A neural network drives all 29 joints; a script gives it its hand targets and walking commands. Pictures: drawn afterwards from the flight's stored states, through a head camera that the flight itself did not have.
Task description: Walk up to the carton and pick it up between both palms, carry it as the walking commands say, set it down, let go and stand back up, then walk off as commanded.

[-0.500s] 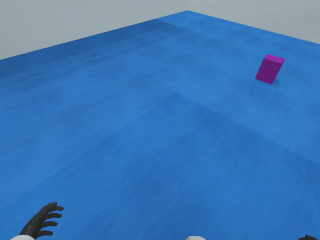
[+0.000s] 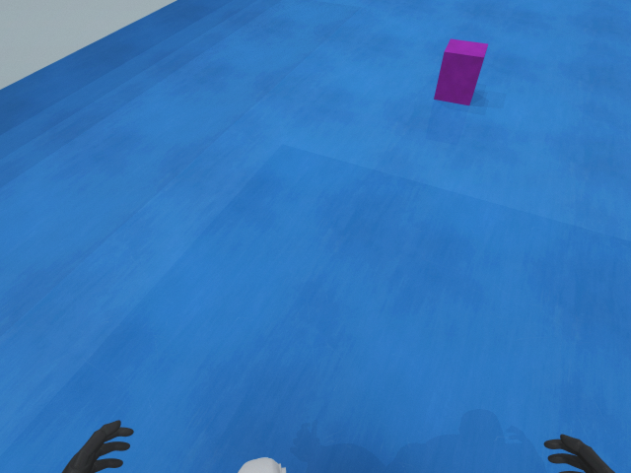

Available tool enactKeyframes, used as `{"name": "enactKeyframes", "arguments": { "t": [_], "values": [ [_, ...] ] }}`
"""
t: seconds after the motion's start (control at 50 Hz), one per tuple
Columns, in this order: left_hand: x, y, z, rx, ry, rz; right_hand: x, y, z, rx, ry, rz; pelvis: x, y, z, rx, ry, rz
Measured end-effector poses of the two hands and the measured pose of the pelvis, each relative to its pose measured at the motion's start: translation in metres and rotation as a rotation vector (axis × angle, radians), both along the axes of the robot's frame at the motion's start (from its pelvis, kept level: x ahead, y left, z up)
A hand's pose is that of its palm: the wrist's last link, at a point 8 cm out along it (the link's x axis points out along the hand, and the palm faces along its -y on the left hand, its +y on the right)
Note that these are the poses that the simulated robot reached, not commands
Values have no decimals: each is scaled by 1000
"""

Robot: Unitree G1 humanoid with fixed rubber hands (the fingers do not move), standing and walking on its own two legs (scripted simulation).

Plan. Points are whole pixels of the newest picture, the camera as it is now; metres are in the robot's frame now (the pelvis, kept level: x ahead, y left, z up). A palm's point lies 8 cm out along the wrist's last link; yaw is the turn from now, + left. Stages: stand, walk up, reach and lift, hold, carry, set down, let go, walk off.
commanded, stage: walk up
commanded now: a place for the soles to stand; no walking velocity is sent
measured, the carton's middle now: (460, 72) +2.26 -0.77 -0.61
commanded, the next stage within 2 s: none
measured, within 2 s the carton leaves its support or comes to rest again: neither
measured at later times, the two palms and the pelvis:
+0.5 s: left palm (194, 204) +0.58 +0.27 -0.03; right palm (593, 385) +0.24 -0.31 -0.01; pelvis +0.31 +0.04 +0.02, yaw -15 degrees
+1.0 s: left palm (223, 148) +0.79 +0.25 -0.05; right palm (531, 163) +0.69 -0.40 -0.03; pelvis +0.63 -0.06 +0.01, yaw -17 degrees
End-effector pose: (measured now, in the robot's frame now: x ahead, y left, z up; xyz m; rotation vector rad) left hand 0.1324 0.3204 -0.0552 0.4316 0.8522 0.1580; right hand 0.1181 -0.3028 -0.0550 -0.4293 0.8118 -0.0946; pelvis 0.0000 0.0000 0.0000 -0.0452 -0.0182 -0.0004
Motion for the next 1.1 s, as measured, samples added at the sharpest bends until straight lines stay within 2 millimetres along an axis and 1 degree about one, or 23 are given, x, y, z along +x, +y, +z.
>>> {"name": "enactKeyframes", "arguments": {
  "t": [0.06, 0.12, 0.18, 0.22, 0.24, 0.28, 0.34, 0.42, 0.5, 0.54, 0.58, 0.62, 0.66, 0.7, 0.72, 0.76, 0.84, 0.9, 0.96, 1.0, 1.04, 1.06, 1.1],
  "values": [
    [6, 16, 3, 1, 33, 38, 62, 14, 15, -5, -42, 55, 39, 8, 7, 3, -1, -10],
    [26, 34, -1, -5, 66, 60, 122, 23, 31, -28, -97, 73, 80, 19, 8, 9, -4, -24],
    [65, 50, -13, -16, 81, 53, 171, 29, 41, -71, -145, 61, 125, 33, 1, 24, -8, -39],
    [103, 57, -26, -18, 77, 21, 190, 24, 40, -125, -174, 31, 154, 44, -11, 36, -13, -66],
    [125, 57, -31, -20, 72, 1, 192, 21, 39, -145, -175, -4, 166, 47, -15, 46, -17, -78],
    [176, 50, -30, -30, 43, -59, 185, 14, 38, -167, -143, -81, 188, 49, -13, 62, -29, -109],
    [259, 30, -16, -55, -14, -173, 163, 8, 40, -181, -60, -185, 220, 50, -2, 72, -41, -155],
    [359, -5, 8, -80, -66, -312, 134, 2, 46, -183, 53, -304, 265, 46, 12, 68, -42, -210],
    [452, -51, 28, -107, -127, -421, 121, -4, 46, -168, 168, -406, 312, 36, 19, 53, -40, -251],
    [494, -78, 34, -119, -154, -464, 121, -9, 41, -157, 220, -452, 337, 27, 18, 47, -39, -268],
    [535, -106, 37, -128, -175, -501, 128, -15, 34, -144, 267, -496, 364, 16, 15, 41, -35, -283],
    [574, -133, 35, -125, -194, -532, 140, -24, 24, -129, 307, -535, 393, 3, 9, 35, -27, -297],
    [610, -154, 28, -103, -216, -550, 158, -35, 8, -109, 336, -565, 421, -15, -3, 31, -21, -308],
    [634, -162, 15, -69, -220, -529, 188, -47, -9, -77, 329, -576, 445, -32, -16, 36, -18, -331],
    [639, -162, 8, -59, -199, -505, 210, -52, -14, -58, 302, -574, 455, -37, -17, 34, -21, -340],
    [640, -154, 1, -40, -143, -455, 265, -62, -17, -27, 215, -544, 476, -43, -14, 26, -29, -338],
    [635, -125, 5, 1, -58, -361, 381, -76, -6, -5, 81, -414, 523, -52, -1, 12, -27, -319],
    [635, -100, 10, 28, -18, -294, 457, -84, 6, -10, 32, -321, 559, -57, 6, 11, -23, -306],
    [644, -78, 9, 42, 23, -235, 529, -92, 19, -30, -19, -256, 599, -59, 8, 13, -22, -297],
    [658, -67, 4, 41, 47, -207, 573, -96, 27, -52, -53, -232, 628, -59, 6, 18, -23, -293],
    [680, -61, -6, 38, 64, -197, 611, -100, 31, -87, -83, -218, 659, -58, -2, 25, -26, -295],
    [693, -60, -13, 37, 71, -202, 625, -104, 30, -113, -100, -219, 674, -56, -9, 29, -27, -302],
    [725, -68, -22, 25, 75, -219, 639, -110, 30, -145, -108, -253, 697, -57, -13, 41, -37, -310]
  ]
}}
